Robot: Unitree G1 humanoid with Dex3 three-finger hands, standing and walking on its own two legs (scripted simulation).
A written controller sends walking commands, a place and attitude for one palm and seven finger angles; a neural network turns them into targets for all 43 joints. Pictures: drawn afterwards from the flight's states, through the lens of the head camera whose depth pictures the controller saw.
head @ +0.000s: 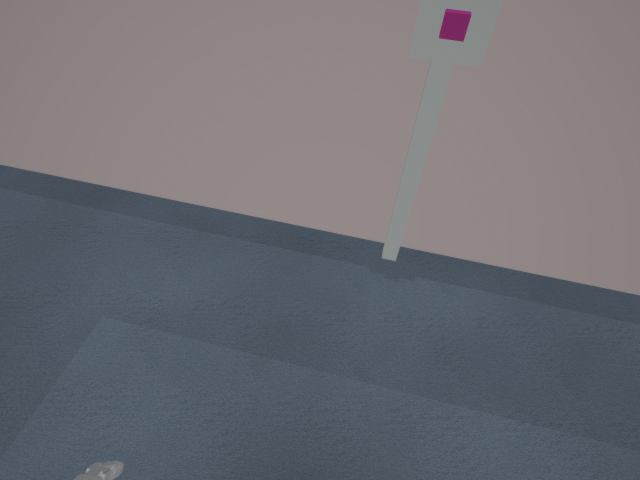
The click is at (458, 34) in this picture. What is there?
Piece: button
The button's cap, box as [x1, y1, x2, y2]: [439, 9, 470, 40]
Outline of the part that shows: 446,9 439,37 463,40 470,17 470,12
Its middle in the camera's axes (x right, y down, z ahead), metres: +0.31 -0.50 +0.90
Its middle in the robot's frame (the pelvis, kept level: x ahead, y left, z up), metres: +1.04 -0.26 +0.15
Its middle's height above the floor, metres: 0.92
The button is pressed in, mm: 0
